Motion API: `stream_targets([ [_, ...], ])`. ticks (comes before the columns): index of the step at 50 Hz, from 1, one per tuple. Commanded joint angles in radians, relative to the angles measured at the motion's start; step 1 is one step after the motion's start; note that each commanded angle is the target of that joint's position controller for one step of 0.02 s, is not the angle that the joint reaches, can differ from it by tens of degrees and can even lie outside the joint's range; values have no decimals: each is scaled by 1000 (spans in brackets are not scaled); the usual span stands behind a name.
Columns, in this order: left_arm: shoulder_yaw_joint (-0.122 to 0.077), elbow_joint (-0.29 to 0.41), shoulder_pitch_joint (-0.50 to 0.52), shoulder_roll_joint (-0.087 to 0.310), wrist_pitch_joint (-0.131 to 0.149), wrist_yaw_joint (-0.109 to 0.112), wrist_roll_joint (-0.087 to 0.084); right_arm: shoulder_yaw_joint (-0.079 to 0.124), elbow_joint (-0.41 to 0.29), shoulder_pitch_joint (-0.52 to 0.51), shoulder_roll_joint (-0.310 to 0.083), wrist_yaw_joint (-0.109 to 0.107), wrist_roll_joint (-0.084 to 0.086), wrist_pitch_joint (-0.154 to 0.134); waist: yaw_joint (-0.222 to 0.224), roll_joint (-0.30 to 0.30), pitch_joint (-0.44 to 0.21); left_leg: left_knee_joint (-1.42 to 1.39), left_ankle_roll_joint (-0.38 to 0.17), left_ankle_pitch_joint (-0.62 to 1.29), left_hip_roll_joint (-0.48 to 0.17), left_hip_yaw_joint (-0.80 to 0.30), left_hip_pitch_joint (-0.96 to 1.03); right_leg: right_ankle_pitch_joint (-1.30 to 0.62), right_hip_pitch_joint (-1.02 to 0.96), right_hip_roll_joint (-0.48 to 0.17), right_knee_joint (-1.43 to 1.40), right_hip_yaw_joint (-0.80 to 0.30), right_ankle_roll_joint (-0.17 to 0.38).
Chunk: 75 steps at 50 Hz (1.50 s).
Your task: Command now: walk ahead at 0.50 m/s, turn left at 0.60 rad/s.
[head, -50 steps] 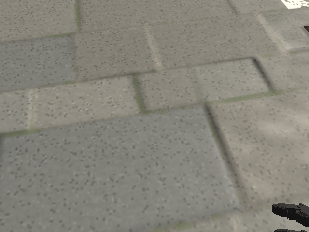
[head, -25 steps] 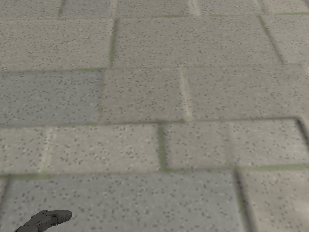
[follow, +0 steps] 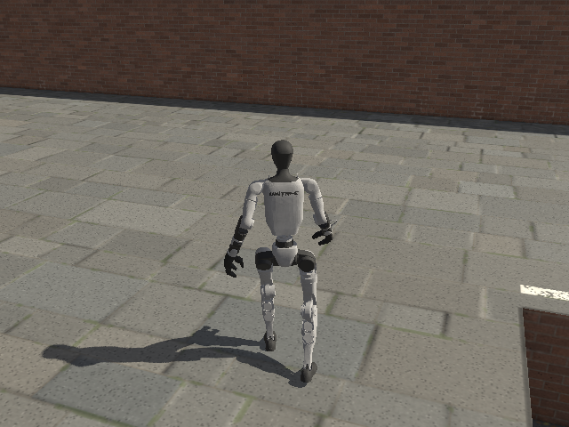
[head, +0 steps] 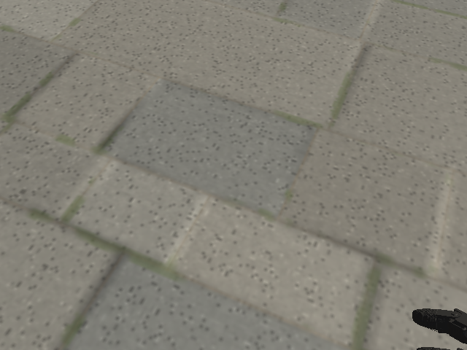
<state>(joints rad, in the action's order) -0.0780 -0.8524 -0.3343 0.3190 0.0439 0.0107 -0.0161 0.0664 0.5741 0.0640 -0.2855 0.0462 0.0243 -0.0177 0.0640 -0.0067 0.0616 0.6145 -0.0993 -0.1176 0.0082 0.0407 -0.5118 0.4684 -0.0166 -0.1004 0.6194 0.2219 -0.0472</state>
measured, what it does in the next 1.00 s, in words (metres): walks ahead, turning left: right foot, then left foot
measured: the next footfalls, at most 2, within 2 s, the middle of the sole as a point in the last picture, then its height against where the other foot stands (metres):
right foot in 0.46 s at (282, 345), level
left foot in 0.90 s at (169, 294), level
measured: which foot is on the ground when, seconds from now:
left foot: down 0.00-0.48, up 0.50-0.88, down 0.90-1.00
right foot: down 0.00-0.00, up 0.02-0.44, down 0.46-0.92, up 0.94-1.00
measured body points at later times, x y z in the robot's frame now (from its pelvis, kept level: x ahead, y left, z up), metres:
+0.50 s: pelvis +0.29 -0.01 +0.01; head +0.31 +0.00 +0.46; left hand +0.45 +0.29 -0.06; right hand +0.40 -0.28 -0.11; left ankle +0.12 +0.08 -0.69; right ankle +0.42 -0.09 -0.72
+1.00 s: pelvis +0.49 +0.09 +0.01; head +0.51 +0.12 +0.46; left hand +0.41 +0.37 -0.12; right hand +0.78 -0.03 -0.06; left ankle +0.54 +0.23 -0.71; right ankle +0.44 -0.09 -0.66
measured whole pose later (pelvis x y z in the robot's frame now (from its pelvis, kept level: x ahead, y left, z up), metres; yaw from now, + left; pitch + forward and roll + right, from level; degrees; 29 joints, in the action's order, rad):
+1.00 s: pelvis +0.49 +0.09 +0.01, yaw +24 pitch +2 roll -1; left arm -0.03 -0.86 -0.29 0.30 0.04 -0.01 -0.01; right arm 0.03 0.67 0.06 -0.24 0.02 -0.02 -0.04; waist 0.06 0.02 0.05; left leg 0.52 -0.03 -0.11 0.01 -0.01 -0.44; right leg 0.58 0.27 -0.02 0.92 -0.01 -0.05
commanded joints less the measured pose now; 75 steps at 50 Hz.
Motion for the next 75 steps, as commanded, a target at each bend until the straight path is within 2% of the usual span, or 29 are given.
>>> stream_targets([
  [1, 17, 154, 24, 65, 63, -11, 17, 94, -7, 374, -289, -23, 5, -14, -167, -212, -460, -289, -344, -292, -349, -900, 951, 138, 771, 131, 780, -272, 24],
  [2, -2, 183, 130, 137, 86, -21, -24, 71, 7, 349, -217, -17, -5, -31, -195, -124, -336, -323, -281, -255, -319, -769, 880, 42, 865, 74, 779, -317, 42],
  [3, 6, 193, 156, 124, 99, -21, -24, 62, 13, 306, -189, -17, -5, -40, -161, -78, -234, -324, -245, -184, -278, -643, 740, -44, 846, 34, 695, -309, 58],
  [5, -4, 173, 140, 131, 94, -12, 19, 41, -7, 184, -135, -22, -15, -44, -75, -28, -141, -347, -203, 24, -207, -487, 493, -136, 709, -19, 544, -315, 45],
  [9, 3, 176, 146, 89, 56, -13, 35, 42, 9, 173, -151, -41, -16, -50, -43, -26, -92, -394, -210, 185, -161, -380, 304, -222, 629, -7, 386, -283, -9],
  [14, 26, 224, 341, 37, 58, -24, 27, 49, 54, 245, -174, -62, -6, -38, -116, -54, -45, -379, -136, 62, -84, -307, 224, -537, 543, 65, 24, -270, -28],
  [19, 9, 252, 397, 82, 73, -40, 10, 48, 94, 306, -165, -66, 5, -27, -128, -83, -47, -269, -108, -23, -131, -434, 332, -493, 490, 94, -109, -313, 4],
  [22, -16, 221, 256, 113, 84, -34, 11, 41, 91, 284, -139, -67, 0, -17, -49, -118, -92, -132, -66, 52, -102, -463, 347, -401, 297, 101, -174, -283, 61],
  [23, -31, 207, 133, 151, 89, -26, 28, 22, 80, 281, -85, -63, -8, -19, 9, -70, -202, 72, -31, 28, -49, -407, 273, -388, 76, -1, -154, -365, 116],
  [24, -52, 191, -1, 233, 82, -20, 44, 3, 67, 395, -27, -63, 2, -25, 3, 156, -369, 413, 52, -255, 82, -263, -21, -274, -301, -235, -171, -704, 257],
  [25, -52, 160, -49, 213, 69, -31, 18, 1, 52, 425, -69, -65, 18, -32, -2, 336, -400, 617, 75, -488, 66, -225, -242, 27, -373, -344, -293, -1045, 320],
  [26, -31, 179, 1, 129, 65, -27, 11, 25, 64, 341, -158, -67, 21, -28, 20, 190, -255, 699, 83, -403, 7, -241, -304, 154, -253, -304, -333, -955, 278],
  [28, -8, 175, 86, 76, 54, -25, 26, 28, 42, 214, -153, -66, -6, -21, 0, 75, -83, 655, 85, -270, -46, -189, -257, -61, 5, -213, -366, -698, 235],
  [36, -13, 105, 101, 104, 66, -27, 13, -8, 31, 124, -35, -42, -25, -31, -48, 76, -28, 231, 101, -40, -96, -109, -126, -631, 154, -125, -456, -342, 261],
  [41, -14, 54, 31, 138, 36, -16, -4, -11, 13, 12, -39, -18, -19, -48, -11, 106, -74, -22, 95, 147, -36, -60, 51, -801, 118, -101, -373, -244, 203],
  [45, -5, 35, 36, 119, 26, -10, -11, 26, 62, 158, -122, -29, -41, -45, -110, 71, -159, -192, 19, 279, -8, -53, 352, -809, 137, -49, -117, -217, 122],
  [46, 16, 58, 20, 70, 31, -9, 23, 40, 73, 254, -196, -42, -58, -41, -132, -48, -276, -128, -38, 692, -180, -217, 576, -531, 268, 14, 99, -170, 66],
  [47, 54, 43, -137, -19, 28, -19, 38, 23, 65, 234, -188, -48, -69, -29, -62, -249, -410, -98, -228, 887, -414, -487, 797, 172, 491, 98, 386, -205, 0],
  [48, 37, 17, -129, 58, 15, -21, 16, 10, 72, 240, -123, -39, -43, -17, -95, -185, -455, -141, -239, 686, -392, -514, 731, 244, 503, 69, 467, -300, -8],
  [49, 25, 37, -43, 99, 3, -19, -3, 1, 77, 187, -98, -33, -31, -15, -97, -140, -332, -180, -199, 556, -330, -435, 637, 211, 558, 48, 493, -290, -13],
  [51, 21, 41, 26, 88, -27, 4, 11, -9, 80, 72, -75, -29, -33, -17, -61, -80, -210, -245, -142, 384, -269, -351, 431, 119, 537, 9, 416, -286, -25],
  [55, 31, 3, -29, 35, -70, 24, 15, -6, 111, -27, -68, -38, -64, -23, -6, -134, -184, -327, -120, 192, -211, -188, 184, -41, 278, 20, 210, -247, -39],
  [64, 6, 60, 48, 66, -84, 3, 23, 25, 166, -32, -124, -90, -9, 23, -9, -79, -101, -244, -63, -54, -239, -130, 197, -221, 235, 61, -39, -190, 88],
  [65, -6, 72, 41, 113, -82, 1, 31, 22, 178, 2, -97, -92, -5, 27, -16, 30, -79, -107, 9, -97, -172, -55, 166, -348, 220, -9, -187, -317, 137],
  [66, -31, 95, 68, 222, -81, 11, 23, 16, 157, 16, -49, -93, -31, 26, -69, 279, -45, 101, 115, -257, 8, 82, 21, -492, 206, -194, -289, -610, 261],
  [67, -30, 100, 36, 220, -65, 9, 43, 20, 127, -103, -70, -98, -40, 24, 16, 316, -31, 304, 129, -487, 69, -15, -80, -532, 208, -272, -366, -755, 368],
  [68, -22, 106, 50, 190, -45, 11, 56, 32, 131, -87, -90, -95, -30, 25, -8, 235, -56, 441, 125, -486, 42, -91, -102, -550, 192, -247, -351, -705, 364],
  [70, -23, 132, 143, 160, -28, 15, 19, 43, 171, -22, -103, -98, -26, 32, -56, 126, -84, 469, 133, -374, 15, -117, -126, -613, 140, -166, -295, -584, 275],
  [75, -29, 140, 113, 152, -53, 36, 2, 30, 173, -53, -62, -93, -12, 15, -38, 131, -157, 259, 178, -257, 26, -110, -54, -723, 47, -104, -244, -536, 255],
])
Keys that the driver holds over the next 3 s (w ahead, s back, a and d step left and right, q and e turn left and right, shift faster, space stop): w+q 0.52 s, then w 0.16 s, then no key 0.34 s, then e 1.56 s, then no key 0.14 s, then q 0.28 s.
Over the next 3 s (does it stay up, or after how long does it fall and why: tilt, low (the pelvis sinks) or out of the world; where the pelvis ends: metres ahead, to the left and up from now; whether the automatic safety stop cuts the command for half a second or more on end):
stays up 0.55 0.09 0.02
